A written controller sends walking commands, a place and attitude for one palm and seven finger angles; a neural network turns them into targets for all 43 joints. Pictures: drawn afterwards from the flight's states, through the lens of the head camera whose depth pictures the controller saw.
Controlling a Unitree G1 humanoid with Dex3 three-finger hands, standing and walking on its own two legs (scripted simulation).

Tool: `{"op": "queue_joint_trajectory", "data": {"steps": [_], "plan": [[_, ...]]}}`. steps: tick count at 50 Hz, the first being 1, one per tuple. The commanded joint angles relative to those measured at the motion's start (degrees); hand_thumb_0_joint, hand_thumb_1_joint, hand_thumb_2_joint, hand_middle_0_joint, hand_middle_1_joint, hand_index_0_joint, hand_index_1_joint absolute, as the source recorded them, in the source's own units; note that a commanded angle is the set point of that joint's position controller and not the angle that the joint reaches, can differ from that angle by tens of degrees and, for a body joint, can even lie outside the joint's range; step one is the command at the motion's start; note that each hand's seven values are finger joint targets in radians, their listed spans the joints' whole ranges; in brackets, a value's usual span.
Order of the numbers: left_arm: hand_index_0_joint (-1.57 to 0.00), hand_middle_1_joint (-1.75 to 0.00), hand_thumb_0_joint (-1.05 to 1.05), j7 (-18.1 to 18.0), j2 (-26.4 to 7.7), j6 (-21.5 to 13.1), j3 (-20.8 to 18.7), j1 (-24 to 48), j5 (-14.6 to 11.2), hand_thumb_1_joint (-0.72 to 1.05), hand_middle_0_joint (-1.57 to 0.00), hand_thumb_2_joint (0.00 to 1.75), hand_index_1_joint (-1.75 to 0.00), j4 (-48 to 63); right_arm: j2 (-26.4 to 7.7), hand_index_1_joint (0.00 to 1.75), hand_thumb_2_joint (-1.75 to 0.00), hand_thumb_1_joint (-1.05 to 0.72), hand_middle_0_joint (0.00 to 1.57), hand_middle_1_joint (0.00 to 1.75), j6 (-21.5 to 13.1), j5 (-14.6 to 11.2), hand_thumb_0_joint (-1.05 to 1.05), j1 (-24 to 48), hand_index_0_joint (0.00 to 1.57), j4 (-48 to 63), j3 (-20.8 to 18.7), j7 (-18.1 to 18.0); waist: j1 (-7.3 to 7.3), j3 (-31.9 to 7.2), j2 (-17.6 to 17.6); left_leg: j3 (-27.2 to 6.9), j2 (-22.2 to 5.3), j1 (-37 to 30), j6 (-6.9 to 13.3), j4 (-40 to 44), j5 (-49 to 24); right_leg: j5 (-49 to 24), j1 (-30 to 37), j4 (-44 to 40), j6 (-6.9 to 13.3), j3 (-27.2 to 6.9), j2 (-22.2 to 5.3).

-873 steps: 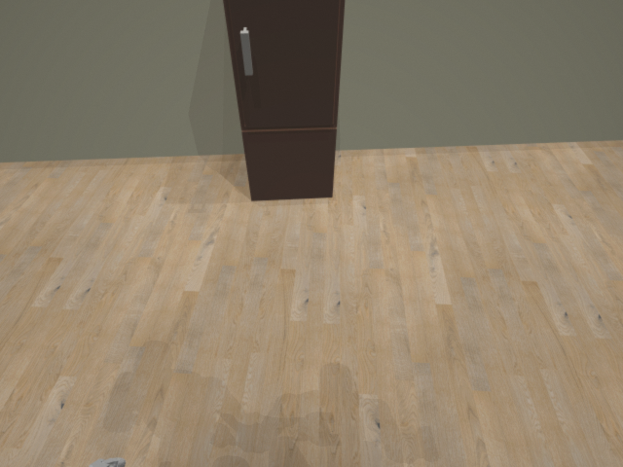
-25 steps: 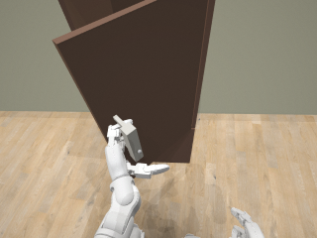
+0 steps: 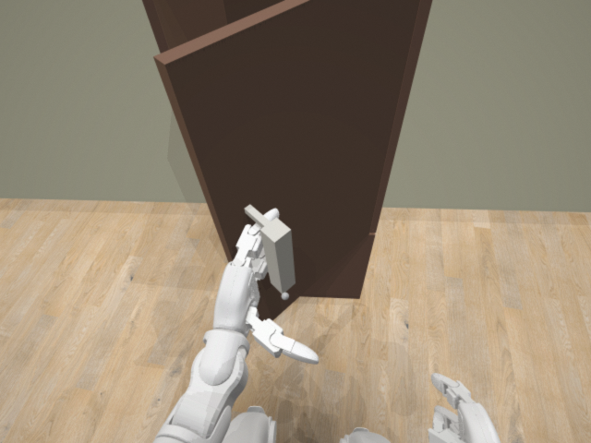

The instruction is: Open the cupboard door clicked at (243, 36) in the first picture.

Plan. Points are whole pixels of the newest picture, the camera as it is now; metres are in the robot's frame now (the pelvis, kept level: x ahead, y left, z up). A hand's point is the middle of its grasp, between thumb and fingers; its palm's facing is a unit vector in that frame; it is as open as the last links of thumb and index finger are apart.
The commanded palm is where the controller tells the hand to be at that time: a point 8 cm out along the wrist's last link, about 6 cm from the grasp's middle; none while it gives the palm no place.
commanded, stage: slide the hand sideways off the handle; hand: left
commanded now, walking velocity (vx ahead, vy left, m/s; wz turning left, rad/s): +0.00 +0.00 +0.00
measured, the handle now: (268, 249) +0.37 +0.06 +0.05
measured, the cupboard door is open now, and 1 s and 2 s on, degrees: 47 47 47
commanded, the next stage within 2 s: draw the hand back to the body in 0.98 s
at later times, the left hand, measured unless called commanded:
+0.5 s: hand (253, 332) +0.25 +0.06 +0.06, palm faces -0.08 -1.00 +0.03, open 16.3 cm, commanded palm +0.23 +0.12 +0.05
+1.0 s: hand (215, 360) +0.22 +0.10 +0.05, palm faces -0.05 -1.00 +0.00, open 16.3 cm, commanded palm +0.19 +0.16 +0.05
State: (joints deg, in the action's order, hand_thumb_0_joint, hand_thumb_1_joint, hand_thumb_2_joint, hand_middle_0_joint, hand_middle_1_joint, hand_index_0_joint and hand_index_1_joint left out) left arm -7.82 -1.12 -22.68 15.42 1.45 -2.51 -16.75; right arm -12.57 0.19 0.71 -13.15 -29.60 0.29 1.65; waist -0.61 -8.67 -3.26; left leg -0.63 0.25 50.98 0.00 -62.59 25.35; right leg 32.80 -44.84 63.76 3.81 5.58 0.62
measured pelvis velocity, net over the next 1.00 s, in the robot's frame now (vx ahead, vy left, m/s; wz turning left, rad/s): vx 0.01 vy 0.01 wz -0.02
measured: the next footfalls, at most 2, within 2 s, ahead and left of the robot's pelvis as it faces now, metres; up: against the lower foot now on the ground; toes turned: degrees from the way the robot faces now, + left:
none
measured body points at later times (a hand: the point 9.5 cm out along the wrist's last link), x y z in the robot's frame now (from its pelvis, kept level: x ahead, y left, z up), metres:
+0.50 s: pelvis +0.00 +0.03 +0.00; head +0.05 +0.02 +0.44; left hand +0.25 +0.12 +0.06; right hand +0.18 -0.19 -0.08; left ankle +0.05 +0.12 -0.66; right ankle -0.01 -0.08 -0.66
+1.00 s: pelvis +0.01 +0.01 -0.01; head +0.06 +0.01 +0.44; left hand +0.21 +0.16 +0.06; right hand +0.19 -0.21 -0.09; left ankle +0.05 +0.12 -0.66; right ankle -0.01 -0.08 -0.66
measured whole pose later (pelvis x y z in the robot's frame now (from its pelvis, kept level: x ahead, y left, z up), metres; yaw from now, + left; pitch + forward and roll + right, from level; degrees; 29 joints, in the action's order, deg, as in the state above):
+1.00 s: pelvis +0.01 +0.01 -0.01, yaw -1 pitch +15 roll -1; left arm -1.7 -6.3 -23.0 10.2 -29.7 -3.6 10.4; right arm -12.4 0.4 0.4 -15.1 -22.2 1.2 0.4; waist -0.1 -9.9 -2.4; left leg -0.1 -0.4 53.5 1.1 -67.1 28.6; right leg 34.8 -46.8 66.6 2.8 4.9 1.3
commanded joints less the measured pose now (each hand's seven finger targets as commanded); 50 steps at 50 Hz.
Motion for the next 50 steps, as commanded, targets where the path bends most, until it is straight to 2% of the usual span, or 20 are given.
{"op": "queue_joint_trajectory", "data": {"steps": [1, 2, 4, 6, 8, 12, 16, 18, 22, 24, 26, 28, 34, 35, 40, 42, 43, 46, 47, 50], "plan": [[-0.15, -0.30, 0.00, -0.7, 7.4, -3.2, 2.4, 6.6, 0.0, -0.50, -0.15, 0.30, -0.30, 15.2, -5.2, 0.30, -0.90, -0.90, 0.20, 0.30, -2.4, -0.3, 0.00, 2.3, 0.20, 10.4, -2.3, 0.3, -1.73, -14.0, 8.4, -1.4, 0.5, -15.2, 2.0, 7.1, -9.1, -17.7, 2.8, -12.6, -2.3, -4.4, -0.4], [-0.15, -0.30, 0.00, -1.9, 6.1, -3.3, 1.7, 5.5, 1.6, -0.50, -0.15, 0.30, -0.30, 15.7, -5.4, 0.30, -0.90, -0.90, 0.20, 0.30, -2.3, -0.1, 0.00, 2.2, 0.20, 10.7, -2.4, 0.6, -1.10, -14.4, 7.1, -1.8, 0.4, -15.1, 1.9, 7.1, -9.8, -17.3, 2.2, -11.4, -1.9, -3.8, -0.2], [-0.15, -0.30, 0.00, -3.8, 6.2, -3.8, 2.7, 3.2, 4.4, -0.50, -0.15, 0.30, -0.30, 16.8, -5.2, 0.30, -0.90, -0.90, 0.20, 0.30, -1.8, 0.3, 0.00, 2.2, 0.20, 11.3, -2.5, 1.2, -1.14, -13.9, 6.6, -1.7, 0.3, -14.7, 1.9, 6.7, -9.5, -16.7, 0.7, -10.5, -1.8, -3.7, -0.2], [-0.15, -0.30, 0.00, -4.8, 5.0, -3.9, 2.4, 1.9, 6.2, -0.50, -0.15, 0.30, -0.30, 17.4, -5.3, 0.30, -0.90, -0.90, 0.20, 0.30, -1.3, 0.5, 0.00, 2.3, 0.20, 11.9, -2.5, 1.4, -1.08, -12.6, 7.4, -1.5, 0.2, -13.3, 1.8, 6.6, -7.6, -14.6, 0.0, -10.5, -1.7, -3.9, -0.2], [-0.15, -0.30, 0.00, -5.2, 4.2, -3.8, 2.1, 1.3, 7.0, -0.50, -0.15, 0.30, -0.30, 19.1, -5.4, 0.30, -0.90, -0.90, 0.20, 0.30, -0.8, 0.5, 0.00, 2.7, 0.20, 12.7, -2.4, 1.3, -0.54, -13.1, 6.1, -1.7, 0.2, -13.4, 1.7, 6.8, -7.1, -13.5, -0.3, -9.9, -1.4, -3.8, 0.0], [-0.15, -0.30, 0.00, -5.2, 3.5, -3.2, 1.6, -1.8, 6.1, -0.50, -0.15, 0.30, -0.30, 22.9, -5.2, 0.30, -0.90, -0.90, 0.20, 0.30, -0.2, 0.2, 0.00, 3.0, 0.20, 13.8, -2.1, 0.9, 0.04, -13.8, 4.9, -1.8, 0.0, -14.8, 1.5, 7.7, -6.6, -12.4, 0.2, -10.1, -1.2, -3.5, 0.4], [-0.15, -0.30, 0.00, -4.2, 4.5, -2.8, 3.3, -5.6, 4.8, -0.50, -0.15, 0.30, -0.30, 26.0, -5.0, 0.30, -0.90, -0.90, 0.20, 0.30, -0.5, -0.1, 0.00, 3.2, 0.20, 14.4, -1.8, 0.5, -0.71, -12.0, 5.5, -2.1, -0.2, -15.0, 1.5, 8.0, -6.6, -12.8, 0.1, -10.5, -1.5, -3.2, 0.6], [-0.15, -0.30, 0.00, -3.7, 4.7, -3.0, 4.1, -7.9, 4.8, -0.50, -0.15, 0.30, -0.30, 28.0, -5.0, 0.30, -0.90, -0.90, 0.20, 0.30, -0.7, -0.2, 0.00, 3.2, 0.20, 14.8, -1.7, 0.5, -0.67, -12.1, 4.1, -2.7, -0.4, -15.3, 1.3, 8.2, -6.9, -12.6, -0.4, -9.7, -1.4, -2.7, 0.6], [-0.15, -0.30, 0.00, -2.6, 2.8, -2.8, 3.6, -10.8, 5.4, -0.50, -0.15, 0.30, -0.30, 29.1, -5.2, 0.30, -0.90, -0.90, 0.20, 0.30, -1.0, -0.2, 0.00, 2.6, 0.20, 15.0, -1.7, 0.2, -1.33, -10.6, 5.5, -3.1, -0.5, -14.0, 1.4, 7.6, -6.3, -12.3, -1.1, -9.4, -1.5, -2.7, 0.6], [-0.15, -0.30, 0.00, -2.1, 2.7, -2.7, 3.8, -11.3, 5.6, -0.50, -0.15, 0.30, -0.30, 30.1, -5.0, 0.30, -0.90, -0.90, 0.20, 0.30, -1.0, -0.1, 0.00, 2.8, 0.20, 15.4, -1.4, 0.1, -1.23, -10.4, 4.0, -3.3, -0.3, -13.9, 1.3, 7.6, -5.3, -11.3, -1.8, -9.1, -1.4, -2.6, 0.5], [-0.15, -0.30, 0.00, -1.6, 1.6, -2.7, 2.6, -13.1, 5.3, -0.50, -0.15, 0.30, -0.30, 31.3, -5.0, 0.30, -0.90, -0.90, 0.20, 0.30, -1.2, -0.1, 0.00, 2.8, 0.20, 15.6, -1.6, -0.1, -0.88, -11.5, 5.0, -3.1, -0.3, -13.9, 1.3, 7.3, -6.0, -12.0, -1.1, -9.1, -1.4, -2.7, 0.6], [-0.15, -0.30, 0.00, -1.0, 1.6, -2.4, 2.4, -16.0, 4.5, -0.50, -0.15, 0.30, -0.30, 32.4, -4.8, 0.30, -0.90, -0.90, 0.20, 0.30, -1.3, -0.2, 0.00, 2.9, 0.20, 16.1, -1.4, -0.1, -0.49, -11.6, 3.8, -3.0, -0.2, -14.3, 1.3, 7.2, -7.2, -13.2, -0.8, -8.8, -1.4, -2.7, 0.7], [-0.15, -0.30, 0.00, 0.7, -0.8, -2.5, 0.1, -19.3, 3.0, -0.50, -0.15, 0.30, -0.30, 35.4, -4.8, 0.30, -0.90, -0.90, 0.20, 0.30, -1.6, -0.2, 0.00, 2.4, 0.20, 16.5, -1.3, -0.5, -0.83, -10.9, 4.1, -2.7, 0.0, -12.5, 1.4, 6.2, -7.4, -14.6, -0.1, -8.8, -1.6, -3.1, 0.8], [-0.15, -0.30, 0.00, 1.1, -2.1, -2.8, -1.2, -21.3, 2.9, -0.50, -0.15, 0.30, -0.30, 36.0, -4.9, 0.30, -0.90, -0.90, 0.20, 0.30, -1.7, -0.1, 0.00, 2.2, 0.20, 16.6, -1.5, -0.6, -0.16, -11.8, 4.1, -2.5, -0.1, -12.4, 1.3, 6.0, -8.2, -15.3, 0.7, -8.4, -1.6, -3.3, 0.9], [-0.15, -0.30, 0.00, 3.9, -2.7, -3.3, -1.4, -24.7, 1.1, -0.50, -0.15, 0.30, -0.30, 37.9, -5.0, 0.30, -0.90, -0.90, 0.20, 0.30, -2.4, -0.4, 0.00, 1.8, 0.20, 17.2, -1.5, -0.8, -0.62, -11.0, 4.0, -2.2, 0.1, -10.8, 1.6, 5.1, -7.9, -15.9, 0.7, -8.5, -1.9, -3.7, 0.8], [-0.15, -0.30, 0.00, 4.5, -4.8, -3.5, -3.9, -27.3, 0.6, -0.50, -0.15, 0.30, -0.30, 38.4, -5.2, 0.30, -0.90, -0.90, 0.20, 0.30, -2.6, -0.4, 0.00, 1.5, 0.20, 17.2, -1.7, -1.1, 0.09, -11.4, 3.8, -2.3, 0.1, -10.5, 1.5, 4.8, -9.1, -16.9, 1.4, -8.0, -1.7, -3.7, 1.0], [-0.15, -0.30, 0.00, 5.0, -4.1, -3.7, -3.2, -27.6, 0.1, -0.50, -0.15, 0.30, -0.30, 39.1, -5.0, 0.30, -0.90, -0.90, 0.20, 0.30, -2.9, -0.3, 0.00, 1.7, 0.20, 17.3, -1.6, -1.1, -0.26, -11.8, 3.6, -2.2, 0.2, -10.4, 1.6, 4.6, -9.1, -17.5, 1.3, -8.0, -1.9, -3.8, 0.8], [-0.15, -0.30, 0.00, 6.1, -6.2, -4.0, -6.0, -29.8, -1.1, -0.50, -0.15, 0.30, -0.30, 39.2, -5.1, 0.30, -0.90, -0.90, 0.20, 0.30, -3.1, -0.4, 0.00, 1.4, 0.20, 17.0, -1.7, -1.4, -0.46, -10.7, 4.9, -1.8, 0.3, -8.4, 1.6, 3.7, -8.1, -17.9, 1.6, -8.5, -2.4, -4.6, 0.7], [-0.15, -0.30, 0.00, 6.3, -7.6, -4.3, -7.8, -30.4, -1.3, -0.50, -0.15, 0.30, -0.30, 39.7, -5.1, 0.30, -0.90, -0.90, 0.20, 0.30, -3.2, -0.5, 0.00, 1.5, 0.20, 16.9, -2.0, -1.6, 0.20, -11.6, 5.2, -1.8, 0.4, -8.2, 1.7, 3.4, -8.9, -18.6, 2.4, -8.2, -2.3, -4.8, 0.8], [-0.15, -0.30, 0.00, 7.9, -5.8, -5.2, -6.0, -29.9, -2.4, -0.50, -0.15, 0.30, -0.30, 40.4, -5.1, 0.30, -0.90, -0.90, 0.20, 0.30, -4.0, -0.6, 0.00, 1.5, 0.20, 16.8, -1.9, -1.9, -0.94, -10.7, 4.9, -1.6, 0.5, -7.5, 1.7, 2.3, -7.8, -18.5, 1.0, -8.4, -2.9, -5.3, 0.4]]}}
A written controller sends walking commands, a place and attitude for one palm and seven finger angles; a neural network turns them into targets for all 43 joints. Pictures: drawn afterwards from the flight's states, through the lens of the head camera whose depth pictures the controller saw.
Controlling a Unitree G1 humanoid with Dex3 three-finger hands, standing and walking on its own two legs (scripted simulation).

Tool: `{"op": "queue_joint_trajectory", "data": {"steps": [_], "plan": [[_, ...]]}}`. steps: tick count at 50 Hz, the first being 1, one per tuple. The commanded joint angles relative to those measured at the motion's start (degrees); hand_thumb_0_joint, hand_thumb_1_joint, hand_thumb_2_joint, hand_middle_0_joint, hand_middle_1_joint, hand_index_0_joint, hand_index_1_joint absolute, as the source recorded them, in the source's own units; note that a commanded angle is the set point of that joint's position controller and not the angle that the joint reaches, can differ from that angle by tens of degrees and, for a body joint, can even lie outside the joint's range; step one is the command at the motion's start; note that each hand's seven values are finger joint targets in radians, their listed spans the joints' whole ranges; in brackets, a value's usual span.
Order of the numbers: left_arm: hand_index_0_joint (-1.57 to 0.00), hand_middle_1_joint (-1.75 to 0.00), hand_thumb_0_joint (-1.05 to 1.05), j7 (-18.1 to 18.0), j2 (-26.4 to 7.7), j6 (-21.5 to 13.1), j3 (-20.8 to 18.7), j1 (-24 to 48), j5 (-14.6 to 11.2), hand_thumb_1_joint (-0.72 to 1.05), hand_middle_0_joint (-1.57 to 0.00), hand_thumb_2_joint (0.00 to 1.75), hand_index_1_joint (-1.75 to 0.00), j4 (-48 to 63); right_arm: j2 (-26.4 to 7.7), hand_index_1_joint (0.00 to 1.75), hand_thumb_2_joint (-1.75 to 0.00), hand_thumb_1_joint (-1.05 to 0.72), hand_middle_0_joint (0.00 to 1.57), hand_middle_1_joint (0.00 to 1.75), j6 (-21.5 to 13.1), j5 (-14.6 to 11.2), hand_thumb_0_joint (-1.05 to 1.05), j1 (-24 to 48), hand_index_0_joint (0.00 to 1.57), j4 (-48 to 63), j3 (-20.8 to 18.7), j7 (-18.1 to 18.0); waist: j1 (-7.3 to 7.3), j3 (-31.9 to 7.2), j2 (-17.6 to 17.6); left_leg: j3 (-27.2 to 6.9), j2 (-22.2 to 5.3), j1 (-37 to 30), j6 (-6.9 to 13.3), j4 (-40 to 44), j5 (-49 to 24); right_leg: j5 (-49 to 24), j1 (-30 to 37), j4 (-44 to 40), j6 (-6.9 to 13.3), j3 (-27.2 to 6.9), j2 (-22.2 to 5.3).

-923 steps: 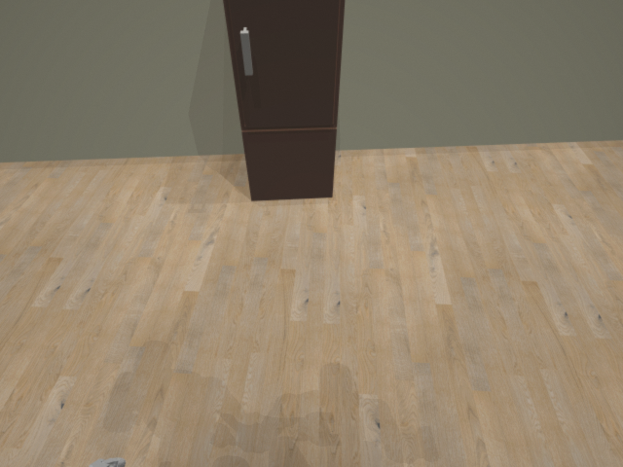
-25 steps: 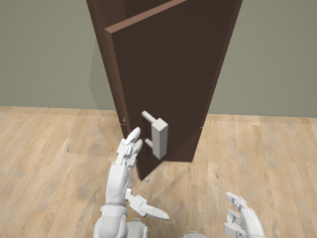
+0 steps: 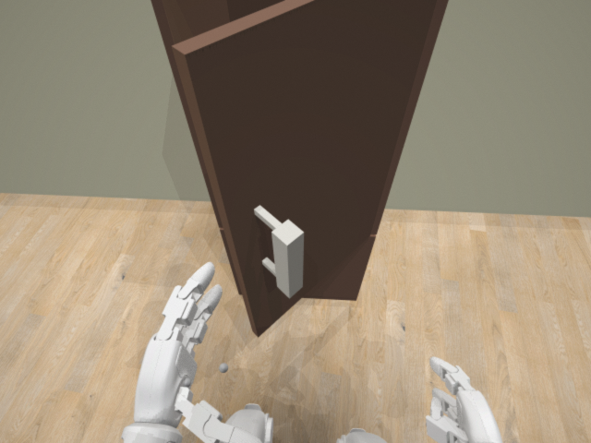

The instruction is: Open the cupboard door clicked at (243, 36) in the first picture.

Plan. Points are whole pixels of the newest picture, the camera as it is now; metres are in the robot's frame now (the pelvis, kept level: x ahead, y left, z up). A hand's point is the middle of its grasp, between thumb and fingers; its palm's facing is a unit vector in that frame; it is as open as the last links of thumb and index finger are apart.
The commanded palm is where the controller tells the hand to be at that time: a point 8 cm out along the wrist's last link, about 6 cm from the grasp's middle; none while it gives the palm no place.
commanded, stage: draw the hand back to the body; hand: left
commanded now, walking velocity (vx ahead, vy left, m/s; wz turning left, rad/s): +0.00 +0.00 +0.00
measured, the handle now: (277, 251) +0.36 +0.05 +0.06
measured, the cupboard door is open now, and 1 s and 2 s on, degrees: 47 47 47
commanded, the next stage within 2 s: step back with the hand held close in 1.66 s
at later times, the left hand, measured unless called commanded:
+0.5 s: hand (165, 355) +0.20 +0.14 +0.12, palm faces -0.02 -1.00 -0.05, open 16.3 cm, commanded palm +0.17 +0.20 +0.14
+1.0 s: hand (32, 311) +0.21 +0.23 +0.20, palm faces +0.30 -0.89 -0.35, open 12.5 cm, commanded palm +0.16 +0.28 +0.22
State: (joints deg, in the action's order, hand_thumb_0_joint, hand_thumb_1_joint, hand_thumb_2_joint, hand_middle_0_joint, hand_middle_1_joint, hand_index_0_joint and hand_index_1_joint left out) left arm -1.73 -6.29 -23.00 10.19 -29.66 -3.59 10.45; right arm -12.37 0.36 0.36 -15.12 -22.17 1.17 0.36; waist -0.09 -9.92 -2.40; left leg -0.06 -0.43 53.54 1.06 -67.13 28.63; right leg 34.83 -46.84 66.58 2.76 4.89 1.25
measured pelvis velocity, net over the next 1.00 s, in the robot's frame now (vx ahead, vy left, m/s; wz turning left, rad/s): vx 0.02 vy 0.02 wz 0.01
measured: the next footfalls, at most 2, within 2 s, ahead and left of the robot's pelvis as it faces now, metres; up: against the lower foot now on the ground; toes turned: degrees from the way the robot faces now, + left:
none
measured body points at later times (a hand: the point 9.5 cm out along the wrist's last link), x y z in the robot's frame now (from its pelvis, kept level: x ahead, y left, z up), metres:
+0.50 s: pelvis +0.01 +0.00 +0.03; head +0.03 -0.01 +0.48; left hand +0.19 +0.19 +0.13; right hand +0.19 -0.23 -0.04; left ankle +0.04 +0.11 -0.65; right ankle -0.02 -0.09 -0.65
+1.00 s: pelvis +0.02 +0.02 +0.08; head +0.00 +0.00 +0.53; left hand +0.19 +0.28 +0.22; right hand +0.21 -0.19 +0.01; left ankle +0.04 +0.11 -0.65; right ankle -0.02 -0.09 -0.65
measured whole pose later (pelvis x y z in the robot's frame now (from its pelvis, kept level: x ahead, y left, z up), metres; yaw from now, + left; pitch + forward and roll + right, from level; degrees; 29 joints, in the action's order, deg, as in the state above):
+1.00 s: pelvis +0.02 +0.02 +0.08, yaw +0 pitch +0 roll -1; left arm -7.6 -17.8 -2.0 -7.4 -32.1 -2.9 24.0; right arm -12.7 -3.3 -1.1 -14.1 -29.3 4.7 -5.8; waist 2.7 -4.1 -3.7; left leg 1.0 1.3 18.8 2.4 -36.5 17.9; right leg 22.0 -12.0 33.9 0.8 3.1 0.4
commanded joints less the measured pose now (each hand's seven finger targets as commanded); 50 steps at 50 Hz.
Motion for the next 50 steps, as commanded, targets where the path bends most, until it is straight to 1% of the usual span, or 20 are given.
{"op": "queue_joint_trajectory", "data": {"steps": [1, 4, 7, 8, 10, 14, 16, 18, 23, 24, 27, 29, 30, 31, 32, 33, 36, 40, 42, 50], "plan": [[-0.15, -0.30, 0.00, 2.1, -1.3, -5.1, -1.7, 1.3, -1.8, -0.50, -0.15, 0.30, -0.30, 13.2, -5.3, 0.30, -0.90, -0.90, 0.20, 0.30, -4.4, -0.3, 0.00, 3.2, 0.20, 9.2, -2.9, -0.8, -1.49, -9.5, 4.2, -2.2, 1.2, -9.2, 0.6, 6.6, -10.4, -19.9, 3.1, -11.4, -2.0, -5.0, -0.4], [-0.15, -0.30, 0.00, 2.8, -0.9, -5.1, -0.6, 2.9, -1.8, -0.50, -0.15, 0.30, -0.30, 12.8, -5.6, 0.30, -0.90, -0.90, 0.20, 0.30, -5.0, -0.3, 0.00, 3.2, 0.20, 9.0, -2.8, -1.1, -2.18, -8.8, 3.9, -2.4, 1.1, -8.8, 0.8, 6.0, -9.3, -17.6, 1.4, -11.5, -2.0, -5.3, -0.4], [-0.15, -0.30, 0.00, 2.5, -7.0, -4.2, -6.2, 2.6, -2.3, -0.50, -0.15, 0.30, -0.30, 19.1, -5.8, 0.30, -0.90, -0.90, 0.20, 0.30, -4.7, -0.6, 0.00, 2.8, 0.20, 9.7, -3.2, -1.6, 0.12, -13.6, 0.2, -2.0, 1.1, -12.5, 0.9, 7.9, -11.8, -18.8, 5.4, -12.2, -1.4, -5.4, -0.1], [-0.15, -0.30, 0.00, 2.4, -7.2, -3.3, -7.0, 0.6, -2.6, -0.50, -0.15, 0.30, -0.30, 19.3, -5.5, 0.30, -0.90, -0.90, 0.20, 0.30, -4.4, -0.9, 0.00, 2.5, 0.20, 10.0, -3.0, -1.8, 0.38, -13.8, 0.6, -1.8, 1.1, -13.9, 0.9, 9.0, -13.0, -20.5, 6.8, -12.8, -1.5, -5.1, 0.0], [-0.15, -0.30, 0.00, 2.7, -5.9, -1.0, -6.9, -1.7, -3.8, -0.50, -0.15, 0.30, -0.30, 19.0, -5.2, 0.30, -0.90, -0.90, 0.20, 0.30, -4.0, -1.5, 0.00, 2.6, 0.20, 10.2, -2.8, -1.9, -0.04, -11.3, 1.4, -1.7, 1.1, -15.0, 0.8, 10.7, -13.2, -22.1, 8.4, -14.7, -2.1, -4.6, 0.1], [-0.15, -0.30, 0.00, 4.3, -6.7, 2.4, -9.4, -2.4, -5.5, -0.50, -0.15, 0.30, -0.30, 17.0, -5.7, 0.30, -0.90, -0.90, 0.20, 0.30, -3.7, -1.9, 0.00, 3.0, 0.20, 9.7, -2.4, -2.7, -0.78, -6.5, 5.0, -1.8, 1.1, -14.7, 0.8, 12.4, -11.3, -20.9, 10.1, -18.3, -2.9, -5.0, -0.3], [-0.15, -0.30, 0.00, 5.6, -7.1, 2.9, -9.5, -1.4, -6.2, -0.50, -0.15, 0.30, -0.30, 18.1, -6.0, 0.30, -0.90, -0.90, 0.20, 0.30, -4.2, -2.0, 0.00, 3.0, 0.20, 9.6, -2.2, -3.0, -1.24, -5.3, 3.3, -2.0, 1.1, -16.0, 0.9, 13.4, -10.9, -19.8, 9.9, -19.4, -2.9, -4.9, -0.3], [-0.15, -0.30, 0.00, 6.5, -8.2, 3.1, -10.8, -0.9, -6.9, -0.50, -0.15, 0.30, -0.30, 17.9, -6.3, 0.30, -0.90, -0.90, 0.20, 0.30, -4.6, -2.1, 0.00, 3.3, 0.20, 9.6, -2.1, -3.3, -1.30, -3.5, 3.8, -2.3, 1.1, -16.4, 0.9, 14.3, -10.1, -17.7, 10.0, -20.7, -2.9, -5.0, -0.3], [-0.15, -0.30, 0.00, 8.2, -10.3, 3.3, -14.3, -3.0, -8.9, -0.50, -0.15, 0.30, -0.30, 20.8, -6.1, 0.30, -0.90, -0.90, 0.20, 0.30, -6.0, -2.5, 0.00, 3.3, 0.20, 9.3, -2.0, -3.4, -0.01, -4.9, 0.7, -2.2, 1.1, -20.5, 0.9, 16.6, -13.1, -21.0, 12.8, -21.5, -2.5, -4.0, 0.0], [-0.15, -0.30, 0.00, 8.4, -10.7, 3.6, -15.0, -3.1, -9.2, -0.50, -0.15, 0.30, -0.30, 20.8, -6.1, 0.30, -0.90, -0.90, 0.20, 0.30, -6.1, -2.6, 0.00, 3.2, 0.20, 9.1, -2.0, -3.4, -0.11, -4.6, 1.6, -2.2, 1.1, -20.9, 0.9, 17.1, -13.3, -21.2, 13.3, -21.7, -2.6, -3.6, 0.1], [-0.15, -0.30, 0.00, 9.3, -12.6, 4.7, -17.6, -3.4, -10.2, -0.40, -0.15, 0.34, -0.30, 21.7, -6.4, 0.30, -0.90, -0.90, 0.20, 0.30, -6.4, -2.9, 0.00, 3.7, 0.20, 8.7, -2.0, -3.6, 0.39, -4.4, 0.9, -2.3, 1.0, -22.3, 1.0, 18.0, -14.8, -23.2, 14.7, -22.4, -2.5, -3.3, 0.3], [-0.16, -0.30, 0.00, 10.3, -12.3, 5.8, -17.8, -3.1, -11.2, -0.32, -0.16, 0.37, -0.30, 22.1, -6.4, 0.30, -0.90, -0.90, 0.20, 0.30, -6.8, -3.2, 0.00, 3.7, 0.20, 8.8, -1.7, -3.7, 0.11, -3.0, 1.1, -2.4, 1.0, -23.1, 1.0, 19.0, -14.8, -23.4, 14.8, -23.3, -2.7, -3.0, 0.4], [-0.16, -0.30, 0.00, 3.8, -20.4, 9.4, -19.1, -3.7, -3.2, -0.29, -0.16, 0.39, -0.30, 26.3, -6.4, 0.30, -0.90, -0.90, 0.20, 0.30, -5.3, -2.6, 0.00, 4.1, 0.20, 9.3, -2.1, -5.6, 3.35, -4.3, -0.5, -1.7, 0.1, -25.5, 0.8, 21.8, -16.2, -24.8, 16.4, -27.2, -1.9, -6.7, -1.9], [-0.16, -0.30, 0.00, 1.0, -15.6, 11.8, -16.5, -5.4, -2.4, -0.26, -0.16, 0.40, -0.30, 26.9, -5.3, 0.30, -0.90, -0.90, 0.20, 0.30, -4.8, -2.4, 0.00, 3.7, 0.20, 9.6, -1.3, -6.2, 1.83, -2.3, -1.6, -1.5, 0.3, -27.3, 0.9, 23.0, -16.2, -23.1, 16.5, -28.3, -1.7, -5.6, -2.0], [-0.16, -0.30, 0.00, -0.8, -14.7, 13.8, -15.4, -4.6, -1.5, -0.22, -0.16, 0.42, -0.30, 26.6, -5.5, 0.30, -0.90, -0.90, 0.20, 0.30, -4.6, -2.2, 0.00, 3.7, 0.20, 9.1, -0.9, -6.4, 1.73, -0.6, -1.4, -1.8, 0.3, -28.0, 1.0, 23.8, -16.5, -23.1, 17.3, -29.2, -1.6, -4.9, -1.8], [-0.16, -0.30, 0.00, -2.0, -14.6, 15.4, -15.9, -6.2, -0.9, -0.18, -0.16, 0.43, -0.30, 24.5, -5.3, 0.30, -0.90, -0.90, 0.20, 0.30, -4.2, -2.3, 0.00, 3.6, 0.20, 8.3, -1.0, -6.7, 1.33, 1.0, 1.2, -1.7, -0.2, -28.8, 1.1, 24.4, -16.3, -23.2, 17.3, -29.9, -2.1, -4.4, -1.8], [-0.16, -0.30, 0.00, -4.2, -16.7, 17.0, -17.6, -3.5, 0.2, -0.08, -0.16, 0.48, -0.30, 26.1, -5.8, 0.30, -0.90, -0.90, 0.20, 0.30, -3.9, -2.0, 0.00, 4.9, 0.20, 7.6, -0.5, -7.2, 1.33, 1.7, 2.1, -1.9, -0.2, -32.2, 1.3, 27.4, -16.3, -21.7, 19.5, -32.4, -1.9, -3.6, -1.5], [-0.17, -0.30, 0.00, -6.1, -17.7, 17.3, -19.3, -0.2, 0.8, 0.06, -0.17, 0.54, -0.30, 26.6, -5.8, 0.30, -0.90, -0.90, 0.20, 0.30, -5.3, -1.8, 0.00, 6.1, 0.20, 5.7, 0.3, -7.4, 1.61, 2.9, -1.3, -2.7, -0.2, -36.8, 1.1, 31.8, -16.2, -19.8, 22.4, -35.3, -1.5, -3.2, -1.4], [-0.17, -0.30, 0.00, -6.6, -18.4, 17.4, -20.4, 1.0, 1.0, 0.13, -0.17, 0.57, -0.30, 25.8, -6.1, 0.30, -0.90, -0.90, 0.20, 0.30, -5.9, -1.6, 0.00, 7.0, 0.20, 4.7, 0.6, -7.2, 1.99, 3.8, -0.9, -3.3, -0.3, -38.0, 1.0, 34.1, -16.0, -19.3, 24.4, -36.6, -1.3, -2.7, -1.3], [-0.18, -0.30, 0.00, -6.5, -19.9, 17.0, -25.7, 2.0, 0.5, 0.41, -0.18, 0.69, -0.30, 25.5, -6.1, 0.30, -0.90, -0.90, 0.20, 0.30, -7.9, -1.2, 0.00, 8.9, 0.20, 1.1, 0.3, -6.2, 2.83, 5.2, -0.3, -2.9, -0.8, -43.9, 0.5, 39.8, -22.5, -25.2, 31.4, -40.8, -1.4, -2.5, -1.0]]}}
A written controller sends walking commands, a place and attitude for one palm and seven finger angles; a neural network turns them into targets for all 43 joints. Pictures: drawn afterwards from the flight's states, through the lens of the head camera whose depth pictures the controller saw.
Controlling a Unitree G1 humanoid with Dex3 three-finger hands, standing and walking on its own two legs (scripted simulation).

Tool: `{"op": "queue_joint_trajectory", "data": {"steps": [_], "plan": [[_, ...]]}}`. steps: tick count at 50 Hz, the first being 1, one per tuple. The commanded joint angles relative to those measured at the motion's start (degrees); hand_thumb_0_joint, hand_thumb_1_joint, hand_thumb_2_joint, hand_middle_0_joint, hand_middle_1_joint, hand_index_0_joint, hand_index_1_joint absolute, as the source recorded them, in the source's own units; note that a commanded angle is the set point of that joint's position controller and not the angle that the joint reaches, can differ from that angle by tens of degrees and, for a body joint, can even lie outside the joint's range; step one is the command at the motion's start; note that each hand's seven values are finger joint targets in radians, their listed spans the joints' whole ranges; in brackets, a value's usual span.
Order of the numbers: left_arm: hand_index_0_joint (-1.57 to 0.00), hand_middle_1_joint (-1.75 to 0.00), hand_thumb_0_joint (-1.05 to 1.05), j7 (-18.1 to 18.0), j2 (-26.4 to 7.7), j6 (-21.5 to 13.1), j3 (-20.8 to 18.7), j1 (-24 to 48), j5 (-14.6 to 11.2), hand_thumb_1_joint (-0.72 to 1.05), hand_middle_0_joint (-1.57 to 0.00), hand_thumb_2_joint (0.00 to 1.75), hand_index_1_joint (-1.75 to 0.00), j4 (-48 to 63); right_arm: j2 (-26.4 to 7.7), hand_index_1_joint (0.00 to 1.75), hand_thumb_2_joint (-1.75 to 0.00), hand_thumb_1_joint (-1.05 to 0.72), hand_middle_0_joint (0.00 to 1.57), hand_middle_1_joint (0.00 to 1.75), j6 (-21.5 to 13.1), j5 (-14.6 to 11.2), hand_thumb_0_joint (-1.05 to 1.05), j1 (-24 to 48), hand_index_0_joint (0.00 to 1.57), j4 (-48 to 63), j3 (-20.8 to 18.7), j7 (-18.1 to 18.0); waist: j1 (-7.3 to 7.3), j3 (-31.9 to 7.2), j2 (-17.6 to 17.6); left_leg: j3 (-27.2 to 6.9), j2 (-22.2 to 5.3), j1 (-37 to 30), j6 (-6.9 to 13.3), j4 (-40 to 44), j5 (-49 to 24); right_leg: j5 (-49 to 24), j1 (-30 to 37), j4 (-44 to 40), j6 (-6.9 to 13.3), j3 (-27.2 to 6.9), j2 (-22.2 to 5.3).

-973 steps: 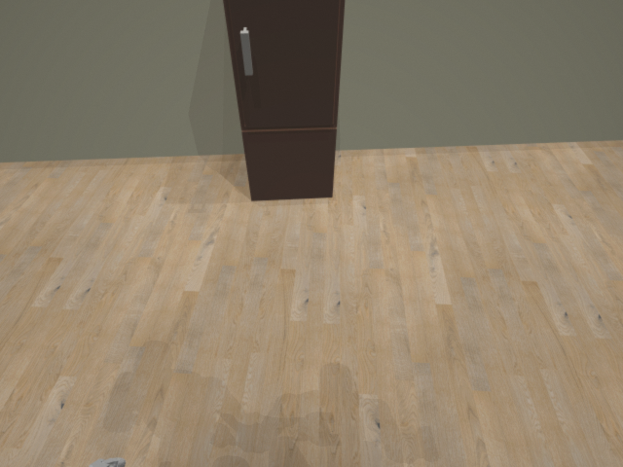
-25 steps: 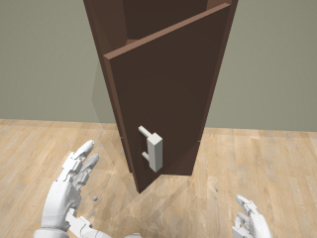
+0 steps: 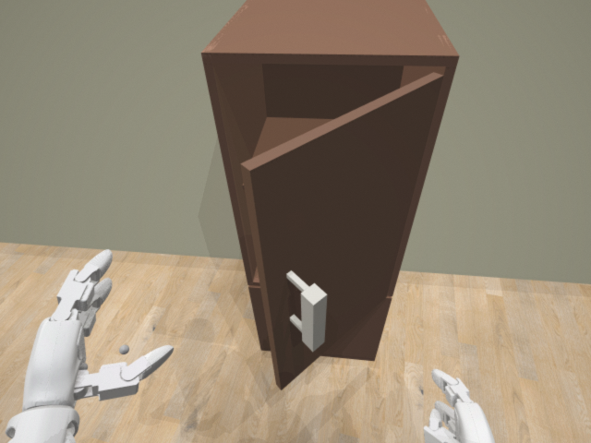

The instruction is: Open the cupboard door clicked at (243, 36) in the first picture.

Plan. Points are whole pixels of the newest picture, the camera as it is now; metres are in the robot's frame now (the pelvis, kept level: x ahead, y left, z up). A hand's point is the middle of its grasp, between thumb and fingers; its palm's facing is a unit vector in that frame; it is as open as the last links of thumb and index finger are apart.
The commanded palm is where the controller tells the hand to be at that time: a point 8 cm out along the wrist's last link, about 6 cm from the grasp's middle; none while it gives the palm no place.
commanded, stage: draw the hand back to the body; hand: left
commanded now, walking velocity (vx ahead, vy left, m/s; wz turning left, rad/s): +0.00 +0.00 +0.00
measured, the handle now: (303, 310) +0.33 +0.03 -0.02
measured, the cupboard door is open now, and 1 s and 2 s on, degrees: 47 47 47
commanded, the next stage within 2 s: step back with the hand held close in 0.66 s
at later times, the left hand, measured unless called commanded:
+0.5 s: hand (71, 311) +0.20 +0.25 +0.17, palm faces +0.44 -0.82 -0.37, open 7.6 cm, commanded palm +0.15 +0.29 +0.18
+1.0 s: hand (75, 313) +0.19 +0.25 +0.17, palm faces +0.39 -0.80 -0.46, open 7.4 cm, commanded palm +0.14 +0.29 +0.19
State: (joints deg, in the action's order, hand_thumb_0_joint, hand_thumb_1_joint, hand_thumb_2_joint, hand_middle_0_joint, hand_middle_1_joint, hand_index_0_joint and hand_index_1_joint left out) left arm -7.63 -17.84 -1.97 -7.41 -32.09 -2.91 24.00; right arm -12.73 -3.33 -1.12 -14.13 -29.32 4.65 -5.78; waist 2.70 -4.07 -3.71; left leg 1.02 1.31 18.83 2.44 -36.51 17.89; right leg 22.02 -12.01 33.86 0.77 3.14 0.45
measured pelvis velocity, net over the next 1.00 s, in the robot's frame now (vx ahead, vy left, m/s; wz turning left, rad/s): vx -0.01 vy -0.01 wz -0.02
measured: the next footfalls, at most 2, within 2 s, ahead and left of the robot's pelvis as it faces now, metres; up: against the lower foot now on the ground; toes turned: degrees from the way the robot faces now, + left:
none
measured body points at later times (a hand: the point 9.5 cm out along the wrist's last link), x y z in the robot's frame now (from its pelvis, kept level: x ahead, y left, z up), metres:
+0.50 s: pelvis +0.00 -0.01 +0.02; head -0.02 -0.02 +0.46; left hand +0.17 +0.29 +0.19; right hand +0.19 -0.23 -0.06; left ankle +0.02 +0.09 -0.73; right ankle -0.04 -0.11 -0.73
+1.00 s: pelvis -0.01 -0.01 +0.02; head -0.01 -0.03 +0.47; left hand +0.17 +0.29 +0.20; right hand +0.17 -0.25 -0.07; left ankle +0.02 +0.09 -0.73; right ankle -0.04 -0.11 -0.73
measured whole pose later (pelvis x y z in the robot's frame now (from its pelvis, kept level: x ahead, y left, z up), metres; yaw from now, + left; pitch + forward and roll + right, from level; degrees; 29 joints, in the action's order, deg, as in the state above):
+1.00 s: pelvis -0.01 -0.01 +0.02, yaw -1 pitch -1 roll -1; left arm -6.5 -21.4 -7.1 -21.2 -29.5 -3.5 23.3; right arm -14.3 -0.1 -0.5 -9.8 -33.4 0.5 -4.4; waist 1.1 0.3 -3.7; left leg 1.5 -0.4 13.0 1.4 -26.0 11.9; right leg 14.5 -5.9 21.6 1.5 2.3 2.3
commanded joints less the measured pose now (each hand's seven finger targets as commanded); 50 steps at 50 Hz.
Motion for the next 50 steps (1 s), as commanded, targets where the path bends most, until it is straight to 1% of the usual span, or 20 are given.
{"op": "queue_joint_trajectory", "data": {"steps": [1, 6, 10, 14, 17, 22, 24, 27, 30, 33, 34, 36, 38, 39, 40, 41, 44, 47, 48, 50], "plan": [[-0.18, -0.30, 0.00, -0.6, -8.8, -4.2, -9.0, 5.0, -0.2, 0.44, -0.18, 0.70, -0.30, 12.4, -5.8, 0.30, -0.90, -0.90, 0.20, 0.30, -4.4, 0.4, 0.00, 8.1, 0.20, 7.9, -3.2, 0.1, 0.15, -0.8, 1.1, -4.0, -2.6, -9.7, -1.0, 9.8, -12.7, -13.1, -2.5, -8.4, 0.6, -0.7, -0.2], [-0.19, -0.30, 0.00, -0.4, -10.4, -4.7, -12.7, 7.2, -0.4, 0.62, -0.19, 0.78, -0.30, 13.2, -6.0, 0.30, -0.90, -0.90, 0.20, 0.30, -4.9, 0.5, 0.00, 8.8, 0.20, 6.2, -3.6, 0.7, 0.41, -0.2, -1.3, -3.6, -2.8, -12.2, -1.4, 12.0, -15.7, -15.1, 0.1, -10.6, 0.6, -0.8, -0.1], [-0.19, -0.30, 0.00, -0.5, -12.2, -5.0, -16.5, 8.5, -1.0, 0.76, -0.19, 0.84, -0.30, 12.3, -6.1, 0.30, -0.90, -0.90, 0.20, 0.30, -4.9, 0.7, 0.00, 9.4, 0.20, 5.2, -4.1, 0.8, 0.72, 0.0, 0.5, -3.1, -2.7, -13.0, -1.3, 13.2, -16.1, -16.4, 1.9, -12.0, 0.6, -0.9, 0.0], [-0.20, -0.30, 0.00, -0.6, -13.7, -5.3, -19.6, 10.6, -1.4, 0.90, -0.20, 0.90, -0.30, 11.0, -6.3, 0.30, -0.90, -0.90, 0.20, 0.30, -4.7, 0.7, 0.00, 9.8, 0.20, 4.2, -4.5, 0.8, 0.88, 0.3, -0.2, -2.5, -2.6, -13.9, -1.2, 13.7, -17.0, -17.8, 3.0, -13.1, 0.5, -1.1, -0.1], [-0.20, -0.30, 0.00, 0.2, -9.5, -5.1, -15.7, 8.8, -1.3, 0.90, -0.20, 0.90, -0.30, 8.2, -6.6, 0.30, -0.90, -0.90, 0.20, 0.30, -4.8, 0.6, 0.00, 10.1, 0.20, 3.8, -5.0, 1.4, 0.54, 2.5, 0.3, -2.4, -2.8, -14.2, -1.2, 14.3, -17.0, -17.3, 2.2, -14.1, 0.4, -1.0, 0.2], [-0.20, -0.30, 0.00, -0.1, -13.0, -5.5, -18.1, 10.0, -1.2, 0.90, -0.20, 0.90, -0.30, 10.8, -6.9, 0.30, -0.90, -0.90, 0.20, 0.30, -4.7, 0.8, 0.00, 10.4, 0.20, 3.9, -5.4, 1.3, 1.11, -0.3, 1.1, -2.1, -2.3, -14.9, -0.8, 14.4, -16.7, -18.1, 4.2, -14.5, 0.3, -1.4, 0.0], [-0.20, -0.30, 0.00, -0.1, -13.1, -5.7, -18.2, 10.5, -1.2, 0.90, -0.20, 0.90, -0.30, 12.3, -6.4, 0.30, -0.90, -0.90, 0.20, 0.30, -4.8, 0.7, 0.00, 10.5, 0.20, 3.8, -5.2, 1.2, 1.02, -0.5, -0.7, -2.0, -2.2, -15.5, -0.8, 14.3, -17.0, -18.6, 4.2, -14.4, 0.4, -1.6, -0.2], [-0.20, -0.30, 0.00, -0.3, -13.9, -5.8, -19.3, 10.0, -1.2, 0.90, -0.20, 0.90, -0.30, 11.8, -6.3, 0.30, -0.90, -0.90, 0.20, 0.30, -5.1, 0.8, 0.00, 10.7, 0.20, 3.4, -5.2, 0.9, 1.19, 0.4, -0.4, -1.8, -2.1, -15.0, -0.9, 14.2, -16.6, -18.7, 4.2, -15.1, 0.4, -1.6, -0.1], [-0.20, -0.30, 0.00, -0.1, -12.4, -5.8, -18.0, 10.0, -1.4, 0.90, -0.20, 0.90, -0.30, 11.1, -6.0, 0.30, -0.90, -0.90, 0.20, 0.30, -5.2, 0.7, 0.00, 10.8, 0.20, 3.1, -5.1, 1.0, 0.81, 2.4, -1.7, -1.6, -2.1, -15.0, -1.0, 14.7, -15.0, -17.1, 3.0, -15.6, 0.3, -1.6, -0.1], [-0.20, -0.30, 0.00, 0.0, -12.1, -5.9, -17.9, 9.4, -1.6, 0.90, -0.20, 0.90, -0.30, 9.8, -6.2, 0.30, -0.90, -0.90, 0.20, 0.30, -5.3, 0.7, 0.00, 10.8, 0.20, 3.0, -5.3, 0.9, 0.82, 2.6, 0.7, -1.4, -2.1, -15.2, -0.8, 14.6, -14.8, -17.2, 3.2, -15.9, 0.1, -1.7, -0.1], [-0.20, -0.30, 0.00, 0.1, -11.9, -6.0, -17.7, 9.7, -1.5, 0.90, -0.20, 0.90, -0.30, 10.5, -6.2, 0.30, -0.90, -0.90, 0.20, 0.30, -5.3, 0.7, 0.00, 10.7, 0.20, 3.0, -5.4, 0.9, 0.82, 1.5, -0.1, -1.3, -2.1, -15.8, -0.7, 14.5, -15.5, -18.0, 3.5, -15.7, 0.1, -1.8, -0.2], [-0.20, -0.30, 0.00, 0.0, -12.3, -6.2, -18.1, 9.3, -1.6, 0.90, -0.20, 0.90, -0.30, 10.3, -6.2, 0.30, -0.90, -0.90, 0.20, 0.30, -5.4, 0.8, 0.00, 10.8, 0.20, 2.9, -5.5, 1.0, 0.98, 0.8, 1.2, -1.2, -2.0, -15.8, -0.7, 14.5, -15.6, -18.4, 3.9, -15.8, 0.0, -1.9, -0.2], [-0.20, -0.30, 0.00, 0.2, -11.8, -5.9, -17.7, 8.8, -1.7, 0.90, -0.20, 0.90, -0.30, 8.8, -6.1, 0.30, -0.90, -0.90, 0.20, 0.30, -5.2, 0.8, 0.00, 11.0, 0.20, 2.7, -5.5, 0.9, 0.89, 2.0, 2.4, -0.9, -2.0, -15.7, -0.4, 14.3, -15.7, -18.9, 3.5, -16.1, -0.2, -2.0, -0.3], [-0.20, -0.30, 0.00, 0.1, -13.3, -6.4, -18.3, 13.4, -1.7, 0.90, -0.20, 0.90, -0.30, 12.5, -6.2, 0.30, -0.90, -0.90, 0.20, 0.30, -5.3, 0.7, 0.00, 11.4, 0.20, 2.8, -5.5, 0.9, 0.72, 0.5, 1.1, -0.8, -1.9, -16.5, -0.4, 14.1, -15.6, -19.0, 3.7, -16.4, -0.2, -2.5, -0.4], [-0.20, -0.30, 0.00, -0.3, -20.3, -8.5, -25.4, 17.4, -1.0, 0.90, -0.20, 0.90, -0.30, 14.0, -7.4, 0.30, -0.90, -0.90, 0.20, 0.30, -4.0, 0.5, 0.00, 9.9, 0.20, 4.1, -5.7, 0.8, -1.48, 5.2, 2.6, -2.1, -3.0, -13.3, 0.6, 11.4, -13.5, -21.5, -1.7, -19.6, -0.8, -6.5, -3.1], [-0.20, -0.30, 0.00, 0.4, -16.1, -8.3, -22.4, 11.6, -0.9, 0.90, -0.20, 0.90, -0.30, 8.0, -6.9, 0.30, -0.90, -0.90, 0.20, 0.30, -3.0, 0.9, 0.00, 10.0, 0.20, 2.9, -5.8, 0.8, -1.93, 4.9, 5.1, -2.5, -2.8, -13.1, 0.5, 10.1, -13.9, -23.3, -1.9, -19.7, -0.8, -6.7, -4.2], [-0.20, -0.30, 0.00, 0.8, -13.4, -8.7, -20.0, 6.1, -0.6, 0.90, -0.20, 0.90, -0.30, 7.7, -7.2, 0.30, -0.90, -0.90, 0.20, 0.30, -1.1, 0.8, 0.00, 9.9, 0.20, 3.8, -6.4, 1.1, -2.03, 1.2, 2.2, -2.0, -3.5, -13.8, 0.2, 10.2, -19.8, -28.7, 0.0, -16.9, -1.3, -5.3, -4.5], [-0.20, -0.30, 0.00, 0.4, -14.1, -8.5, -20.2, 4.1, -0.7, 0.90, -0.20, 0.90, -0.30, 9.8, -7.4, 0.30, -0.90, -0.90, 0.20, 0.30, 0.3, 0.7, 0.00, 10.1, 0.20, 4.7, -6.8, 0.9, -1.97, -1.5, 1.1, -1.9, -4.2, -14.0, 0.1, 10.6, -24.3, -30.4, 1.1, -15.2, -1.8, -4.6, -4.1], [-0.20, -0.30, 0.00, 0.2, -14.5, -8.5, -20.6, 3.6, -0.7, 0.90, -0.20, 0.90, -0.30, 10.6, -7.2, 0.30, -0.90, -0.90, 0.20, 0.30, 0.8, 0.6, 0.00, 9.8, 0.20, 5.1, -6.8, 0.9, -2.02, -2.7, 2.7, -2.1, -4.5, -13.9, 0.0, 10.7, -25.5, -30.8, 1.9, -14.5, -1.7, -4.4, -3.8], [-0.20, -0.30, 0.00, -0.1, -15.8, -8.5, -21.7, 3.2, -0.8, 0.90, -0.20, 0.90, -0.30, 12.4, -7.3, 0.30, -0.90, -0.90, 0.20, 0.30, 1.5, 0.4, 0.00, 10.0, 0.20, 5.9, -7.1, 0.7, -2.07, -3.6, 2.9, -2.0, -4.9, -13.2, -0.1, 10.6, -26.5, -31.3, 2.1, -13.4, -1.7, -4.5, -3.7]]}}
